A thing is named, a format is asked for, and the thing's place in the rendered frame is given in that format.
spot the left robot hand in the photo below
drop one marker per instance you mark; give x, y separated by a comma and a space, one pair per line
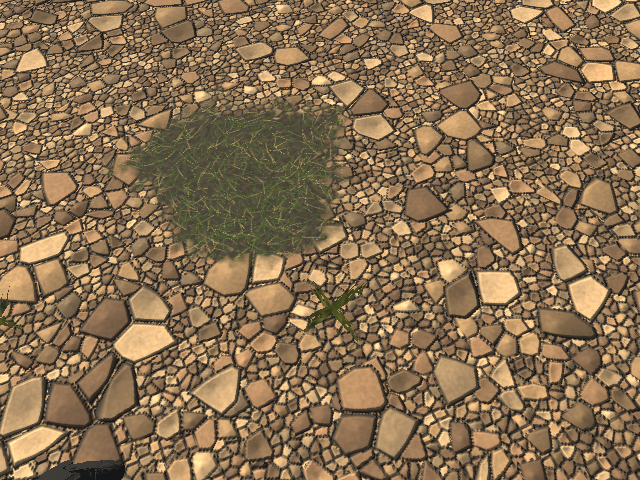
89, 470

